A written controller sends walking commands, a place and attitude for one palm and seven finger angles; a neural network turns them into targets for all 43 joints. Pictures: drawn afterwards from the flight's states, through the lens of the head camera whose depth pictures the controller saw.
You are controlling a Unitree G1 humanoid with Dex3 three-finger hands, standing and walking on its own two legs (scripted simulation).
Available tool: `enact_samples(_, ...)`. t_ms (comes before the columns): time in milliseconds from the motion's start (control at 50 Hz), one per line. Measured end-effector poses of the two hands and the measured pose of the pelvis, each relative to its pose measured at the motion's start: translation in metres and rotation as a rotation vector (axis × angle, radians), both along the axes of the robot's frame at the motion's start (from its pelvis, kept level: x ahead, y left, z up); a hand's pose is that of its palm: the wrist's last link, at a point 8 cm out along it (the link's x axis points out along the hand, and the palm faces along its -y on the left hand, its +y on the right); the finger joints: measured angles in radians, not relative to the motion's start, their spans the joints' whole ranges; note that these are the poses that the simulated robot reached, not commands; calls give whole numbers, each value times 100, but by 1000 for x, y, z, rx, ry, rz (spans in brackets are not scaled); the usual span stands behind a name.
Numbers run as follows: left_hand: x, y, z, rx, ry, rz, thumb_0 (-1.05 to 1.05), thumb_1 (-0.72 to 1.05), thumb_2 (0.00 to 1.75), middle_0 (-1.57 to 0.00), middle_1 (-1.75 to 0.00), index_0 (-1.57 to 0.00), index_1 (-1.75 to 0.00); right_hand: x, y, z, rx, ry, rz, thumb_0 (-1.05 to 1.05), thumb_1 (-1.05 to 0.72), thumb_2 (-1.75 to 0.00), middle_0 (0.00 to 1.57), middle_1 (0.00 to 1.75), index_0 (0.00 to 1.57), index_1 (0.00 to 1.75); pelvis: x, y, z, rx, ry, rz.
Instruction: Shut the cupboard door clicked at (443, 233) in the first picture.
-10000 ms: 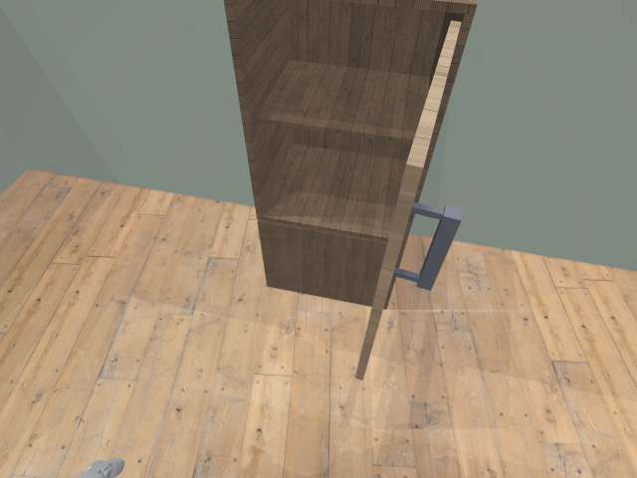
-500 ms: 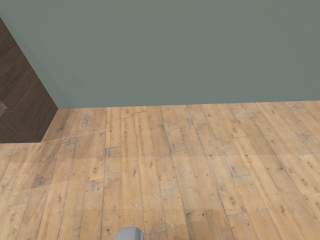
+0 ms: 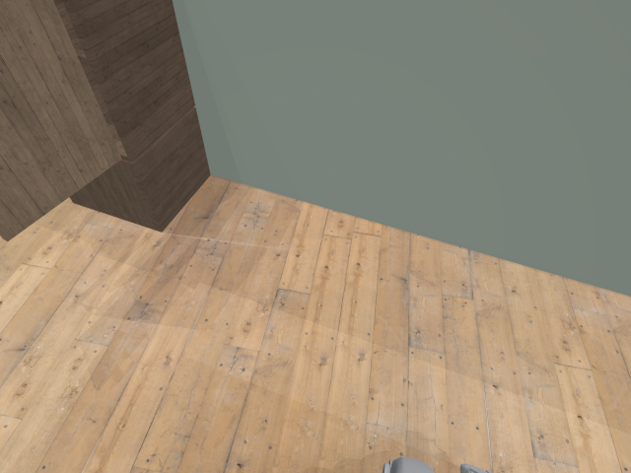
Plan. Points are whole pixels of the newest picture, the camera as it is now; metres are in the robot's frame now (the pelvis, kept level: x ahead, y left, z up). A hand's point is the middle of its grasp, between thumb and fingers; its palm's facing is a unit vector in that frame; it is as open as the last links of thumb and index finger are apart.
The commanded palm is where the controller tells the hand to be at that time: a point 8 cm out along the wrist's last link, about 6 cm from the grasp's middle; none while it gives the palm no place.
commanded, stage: walk to a spot facing it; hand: left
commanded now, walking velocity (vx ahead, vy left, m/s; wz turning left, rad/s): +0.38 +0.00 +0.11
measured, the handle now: out of the picture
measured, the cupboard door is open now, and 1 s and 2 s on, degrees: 83 83 83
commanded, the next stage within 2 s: turn to face it in 1.10 s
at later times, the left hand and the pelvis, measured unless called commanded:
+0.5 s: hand (248, 389) +0.26 +0.13 -0.15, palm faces +0.13 -0.96 -0.24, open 7.2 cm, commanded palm none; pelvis +0.21 -0.06 +0.00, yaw +6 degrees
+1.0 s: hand (221, 352) +0.32 +0.20 -0.18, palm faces +0.28 -0.95 -0.13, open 7.4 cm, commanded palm none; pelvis +0.40 +0.05 +0.00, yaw +11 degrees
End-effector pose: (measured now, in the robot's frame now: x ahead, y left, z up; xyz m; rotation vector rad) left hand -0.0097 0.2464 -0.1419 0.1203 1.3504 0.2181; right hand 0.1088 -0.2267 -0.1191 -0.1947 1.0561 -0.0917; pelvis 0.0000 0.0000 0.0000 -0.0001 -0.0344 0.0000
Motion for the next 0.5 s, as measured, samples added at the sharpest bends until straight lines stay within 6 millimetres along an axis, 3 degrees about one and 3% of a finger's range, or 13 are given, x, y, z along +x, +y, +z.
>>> enact_samples(160,156,-21,17,-19,-230,-82,1,91,90,-20,-30,-19,-30,-17,-23,-9,-12,157,-105,-1,-94,-90,21,30,20,30,64,-9,5,23,6,24)
enact_samples(260,239,-45,22,-7,-288,-146,1,91,90,-20,-30,-19,-30,-35,-34,-26,17,327,-166,0,-93,-90,20,30,20,30,112,-27,-3,31,13,27)
enact_samples(320,279,-59,18,14,-333,-163,1,91,90,-20,-30,-20,-30,-38,-43,-40,40,434,-180,0,-92,-90,20,30,20,30,142,-43,-15,24,7,44)
enact_samples(360,287,-65,18,19,-342,-143,1,91,90,-20,-30,-20,-30,-30,-48,-41,50,482,-168,1,-92,-90,20,30,20,30,156,-50,-15,17,-3,63)
enact_samples(400,284,-68,20,21,-312,-106,0,91,90,-20,-30,-20,-30,-9,-53,-38,53,490,-149,1,-92,-90,20,30,20,30,171,-54,-10,15,-7,74)
enact_samples(500,253,-67,21,45,-168,9,-1,94,90,-21,-30,-20,-30,71,-60,-28,50,403,-97,1,-91,-90,20,30,20,30,210,-59,4,9,4,97)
